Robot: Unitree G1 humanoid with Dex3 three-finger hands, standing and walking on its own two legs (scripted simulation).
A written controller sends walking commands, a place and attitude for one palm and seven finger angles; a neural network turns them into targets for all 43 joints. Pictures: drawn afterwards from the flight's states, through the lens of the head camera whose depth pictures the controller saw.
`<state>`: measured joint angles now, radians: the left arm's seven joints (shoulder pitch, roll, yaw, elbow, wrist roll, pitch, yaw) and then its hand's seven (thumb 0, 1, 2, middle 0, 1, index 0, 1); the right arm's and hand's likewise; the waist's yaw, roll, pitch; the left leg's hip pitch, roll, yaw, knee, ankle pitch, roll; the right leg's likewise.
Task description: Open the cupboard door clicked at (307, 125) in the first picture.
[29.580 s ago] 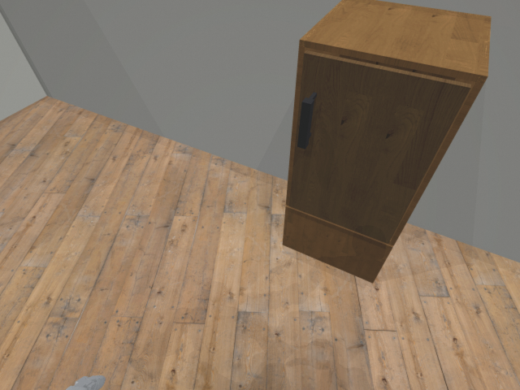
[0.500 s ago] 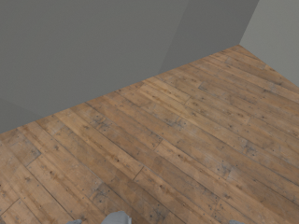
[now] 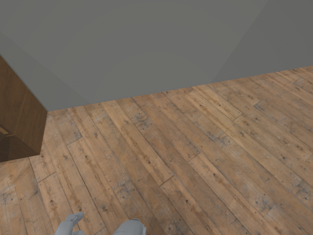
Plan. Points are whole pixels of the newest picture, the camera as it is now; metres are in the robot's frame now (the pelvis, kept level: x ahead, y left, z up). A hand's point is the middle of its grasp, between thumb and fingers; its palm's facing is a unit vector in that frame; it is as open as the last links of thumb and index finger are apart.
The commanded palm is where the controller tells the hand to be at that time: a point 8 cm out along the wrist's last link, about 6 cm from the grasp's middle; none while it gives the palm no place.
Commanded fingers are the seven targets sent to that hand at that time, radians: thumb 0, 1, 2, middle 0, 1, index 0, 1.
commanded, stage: turn to face it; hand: left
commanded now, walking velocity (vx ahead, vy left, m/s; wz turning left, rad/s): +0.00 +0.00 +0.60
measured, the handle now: out of the picture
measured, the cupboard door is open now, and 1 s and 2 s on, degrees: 48 48 48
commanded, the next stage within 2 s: take the last steps up to it in 1.54 s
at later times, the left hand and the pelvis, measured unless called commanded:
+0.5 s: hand out of the picture +0.02 +0.25 -0.16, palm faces +0.32 -0.91 -0.26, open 7.4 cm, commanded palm none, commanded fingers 0.00 0.90 0.90 -0.20 -0.30 -0.20 -0.30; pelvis +0.00 +0.01 +0.01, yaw +17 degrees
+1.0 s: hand out of the picture -0.07 +0.18 -0.18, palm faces +0.59 -0.78 -0.22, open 7.4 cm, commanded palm none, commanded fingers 0.00 0.90 0.90 -0.20 -0.30 -0.20 -0.30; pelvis +0.00 -0.01 -0.01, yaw +36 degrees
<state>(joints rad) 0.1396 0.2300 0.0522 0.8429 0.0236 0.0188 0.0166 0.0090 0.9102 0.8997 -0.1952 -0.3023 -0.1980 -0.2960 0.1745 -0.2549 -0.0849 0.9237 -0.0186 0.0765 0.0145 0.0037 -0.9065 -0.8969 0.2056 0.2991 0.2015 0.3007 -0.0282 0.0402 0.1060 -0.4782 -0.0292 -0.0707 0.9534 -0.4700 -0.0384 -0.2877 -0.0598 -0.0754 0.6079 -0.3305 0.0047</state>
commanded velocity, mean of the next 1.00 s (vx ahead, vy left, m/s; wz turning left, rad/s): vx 0.00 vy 0.00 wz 0.60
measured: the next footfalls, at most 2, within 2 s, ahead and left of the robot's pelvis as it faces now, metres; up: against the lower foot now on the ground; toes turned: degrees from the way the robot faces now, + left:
left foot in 0.26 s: +0.03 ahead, +0.13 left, +0.00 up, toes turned +14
right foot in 0.64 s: +0.09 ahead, -0.13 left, +0.00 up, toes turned +21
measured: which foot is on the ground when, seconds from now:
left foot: up 0.00-0.24, down 0.26-0.64, up 0.66-0.94, down 0.96-1.00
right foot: down 0.00-0.26, up 0.28-0.62, down 0.64-0.96, up 0.98-1.00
